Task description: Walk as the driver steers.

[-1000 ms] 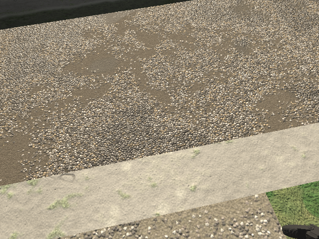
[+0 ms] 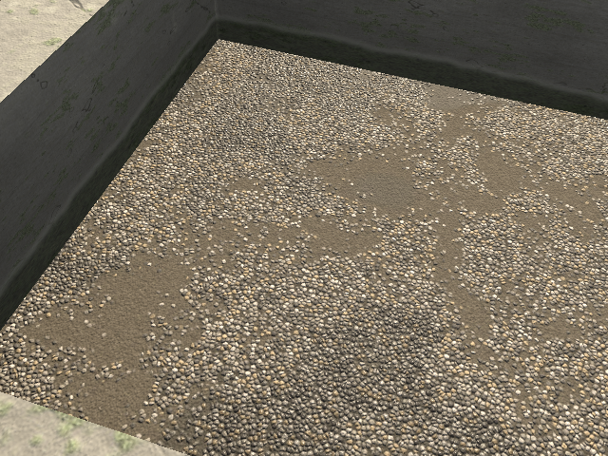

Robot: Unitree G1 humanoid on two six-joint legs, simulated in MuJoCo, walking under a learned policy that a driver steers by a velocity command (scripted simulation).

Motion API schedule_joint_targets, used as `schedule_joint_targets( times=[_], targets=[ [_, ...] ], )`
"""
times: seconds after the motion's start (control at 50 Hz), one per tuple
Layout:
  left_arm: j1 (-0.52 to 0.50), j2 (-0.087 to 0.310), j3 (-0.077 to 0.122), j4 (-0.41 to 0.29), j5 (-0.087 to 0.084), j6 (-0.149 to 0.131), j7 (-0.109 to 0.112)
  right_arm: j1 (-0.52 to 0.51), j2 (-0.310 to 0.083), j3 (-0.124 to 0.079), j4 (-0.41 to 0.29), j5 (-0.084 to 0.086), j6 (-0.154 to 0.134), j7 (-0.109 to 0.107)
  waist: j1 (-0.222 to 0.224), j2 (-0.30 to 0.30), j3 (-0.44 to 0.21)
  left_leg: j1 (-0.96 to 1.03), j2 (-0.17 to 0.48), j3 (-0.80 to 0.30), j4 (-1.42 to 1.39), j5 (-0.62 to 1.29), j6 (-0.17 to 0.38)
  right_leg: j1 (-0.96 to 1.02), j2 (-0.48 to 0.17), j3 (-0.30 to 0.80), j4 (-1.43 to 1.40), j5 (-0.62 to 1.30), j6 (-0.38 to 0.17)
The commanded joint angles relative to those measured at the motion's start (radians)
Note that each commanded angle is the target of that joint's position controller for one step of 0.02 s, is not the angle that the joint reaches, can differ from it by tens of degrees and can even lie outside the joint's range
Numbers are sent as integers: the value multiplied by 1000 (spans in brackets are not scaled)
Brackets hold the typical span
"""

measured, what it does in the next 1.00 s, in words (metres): walks ahead: left foot, then right foot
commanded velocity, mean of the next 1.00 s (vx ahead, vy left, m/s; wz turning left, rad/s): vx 0.50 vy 0.00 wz -0.16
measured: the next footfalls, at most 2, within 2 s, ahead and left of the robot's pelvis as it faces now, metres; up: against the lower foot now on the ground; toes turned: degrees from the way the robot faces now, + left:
left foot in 0.04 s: +0.18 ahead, +0.12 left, +0.00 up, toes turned +3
right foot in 0.50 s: +0.23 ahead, -0.06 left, +0.00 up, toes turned -24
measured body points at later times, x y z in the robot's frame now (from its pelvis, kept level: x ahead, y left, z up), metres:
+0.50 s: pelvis +0.15 +0.03 +0.00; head +0.15 +0.02 +0.45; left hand +0.27 +0.28 -0.11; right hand +0.28 -0.21 -0.11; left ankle +0.14 +0.12 -0.72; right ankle +0.18 -0.08 -0.72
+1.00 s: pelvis +0.20 +0.05 +0.01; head +0.19 +0.04 +0.46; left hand +0.47 +0.22 -0.03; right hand +0.39 -0.21 -0.02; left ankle +0.23 +0.15 -0.72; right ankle +0.18 -0.08 -0.72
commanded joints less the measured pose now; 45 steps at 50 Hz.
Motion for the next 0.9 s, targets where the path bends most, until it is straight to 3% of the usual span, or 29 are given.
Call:
schedule_joint_targets(
  times=[0.02, 0.04, 0.06, 0.08, 0.1, 0.12, 0.14, 0.16, 0.2, 0.26, 0.28, 0.3, 0.38, 0.42, 0.46, 0.48, 0.5, 0.52, 0.54, 0.56, 0.58, 0.6, 0.62, 0.68, 0.72, 0.76, 0.8, 0.84, 0.9],
  targets=[
    [-108, 158, 31, -70, -28, -3, 4, 104, -68, -29, -35, -4, -5, -5, -109, -91, -12, 322, -85, 105, -123, -10, 46, -178, -206, 109, -82, 344, -147],
    [-97, 140, 18, -52, -11, 2, 9, 248, -109, -54, 19, -20, -3, -14, -180, -27, -70, 489, -112, 80, -209, 51, 67, -190, -135, 56, 135, 469, -98],
    [-111, 88, -1, -70, 9, -6, 17, 362, -226, -77, 35, -34, -7, -26, -215, 227, -121, 609, 77, -241, -298, 265, 151, -327, -12, 3, 603, 151, -15],
    [-40, 73, -11, -124, -7, -17, 21, 305, -238, -60, 5, -38, -14, -5, -136, 400, -250, 674, 239, -699, -535, -53, 293, -534, 122, 162, 811, -171, 6],
    [-64, 151, 6, -115, -52, -18, 28, 215, -176, -45, -23, -35, -21, 3, -137, 261, -185, 586, 257, -700, -579, -258, 280, -592, 79, 241, 867, -98, -3],
    [-81, 160, 8, -112, -53, -11, 34, 183, -133, -30, -13, -34, -27, 5, -125, 183, -113, 517, 241, -596, -547, -279, 238, -614, 50, 224, 883, -54, -17],
    [-87, 146, 4, -105, -25, -3, 47, 152, -121, -21, -8, -31, -30, 8, -111, 86, -79, 456, 208, -508, -502, -156, 206, -602, 19, 224, 872, -22, -20],
    [-90, 123, 0, -111, 1, 4, 54, 107, -99, -10, -9, -37, -35, 9, -86, 78, -74, 394, 164, -420, -461, -36, 180, -563, -1, 230, 830, 25, -24],
    [-78, 81, -13, -129, -3, 25, 39, 69, -50, 13, -23, -47, -41, 5, -48, 83, -86, 324, 110, -329, -442, 90, 173, -490, 0, 236, 780, 47, -27],
    [-87, 70, -27, -149, 1, 43, 41, 99, -72, 11, -7, -39, -52, 0, -48, 57, -90, 354, 109, -316, -457, 63, 201, -501, 5, 242, 642, 106, -18],
    [-125, 91, -28, -162, 18, 40, 47, 41, -76, 18, -30, -40, -64, -6, -32, 33, -63, 279, 95, -266, -454, 184, 182, -441, 9, 239, 527, 157, -18],
    [-121, 66, -38, -154, 25, 41, 47, 59, -89, 13, -6, -41, -66, -9, -37, 75, -92, 296, 80, -217, -448, 241, 168, -395, 14, 219, 447, 182, -26],
    [-136, 45, -62, -160, 9, 64, 22, 84, -89, 14, 26, -36, -54, -7, -83, 113, -91, 301, 90, -148, -410, 292, 162, -278, 47, 179, 335, 159, -43],
    [-138, 44, -74, -164, 33, 61, 15, 52, -78, 22, 12, -48, -42, -16, -90, 104, -90, 296, 107, -143, -382, 392, 156, -181, 66, 161, 289, 196, -56],
    [-155, 48, -82, -208, 22, 63, 8, 3, -90, 22, -11, -27, -30, -19, -85, 102, -39, 348, 113, -150, -352, 304, 133, -212, 70, 154, 147, 53, -84],
    [-134, 37, -90, -212, 22, 56, 9, -14, -87, 22, -16, -27, -30, -19, -69, 74, -48, 343, 111, -159, -333, 217, 114, -127, 66, 155, 40, 145, -102],
    [-89, 55, -91, -214, 41, 53, 14, -24, -80, 27, -15, -46, -35, -23, -69, 30, -49, 307, 66, -125, -256, 199, 83, -48, 37, 206, -4, 386, -133],
    [-72, 113, -81, -224, 49, 54, 12, -5, -75, 27, -43, -74, -47, -26, -105, -89, -72, 253, -51, -32, -101, 153, 25, 1, -1, 315, 29, 622, -191],
    [-99, 160, -70, -255, 42, 66, 8, -34, -60, 44, -98, -84, -56, -24, -100, -261, -82, 168, -135, 33, 36, 3, -43, -32, -85, 544, -73, 550, -308],
    [-108, 158, -71, -293, 50, 75, 4, -108, -100, 41, -135, -65, -60, -26, -53, -304, -56, 40, -154, 1, 143, -247, -77, -14, -170, 710, -170, 530, -385],
    [-82, 150, -75, -309, 59, 83, 14, -159, -109, 39, -169, -50, -55, -27, -39, -300, -63, -55, -167, -40, 326, -380, -112, 35, -209, 756, -182, 629, -430],
    [-113, 130, -86, -340, 66, 87, 15, -178, -116, 43, -184, -56, -58, -20, -48, -175, -72, -63, -151, -78, 410, -405, -133, 14, -198, 717, -155, 705, -411],
    [-153, 138, -84, -356, 54, 93, 18, -171, -103, 53, -194, -65, -56, -15, -82, -106, -80, -57, -126, -79, 352, -385, -140, 3, -171, 643, -129, 761, -368],
    [-228, 117, -85, -385, 52, 123, 35, -224, -20, 106, -219, -91, -62, -9, -84, -123, -147, 139, -78, -53, -103, -223, -128, 18, -29, 497, -100, 735, -218],
    [-246, 134, -81, -388, 53, 141, 39, -223, -52, 103, -200, -74, -66, 14, -75, -125, -216, 259, -87, -44, -233, -10, -107, 59, -41, 556, -131, 601, -215],
    [-298, 120, -97, -419, 35, 150, 23, -192, -60, 107, -180, -99, -66, 31, -86, -53, -224, 456, -67, -22, -357, 153, -82, -43, -33, 587, -158, 358, -180],
    [-275, 103, -115, -423, 28, 140, 6, -237, -70, 107, -211, -117, -56, 47, -56, 22, -183, 572, -3, -44, -314, 63, -38, -218, 39, 525, -180, 17, -121],
    [-298, 105, -119, -436, 30, 134, -9, -304, -74, 106, -246, -108, -50, 51, -58, 78, -70, 498, 17, -89, -387, -79, -10, -256, 80, 461, -137, -18, -71],
    [-314, 97, -127, -462, 37, 127, -13, -294, -101, 102, -250, -103, -48, 44, -56, 73, -48, 502, 41, -105, -419, -59, 4, -272, 89, 431, -82, 50, -61]
  ],
)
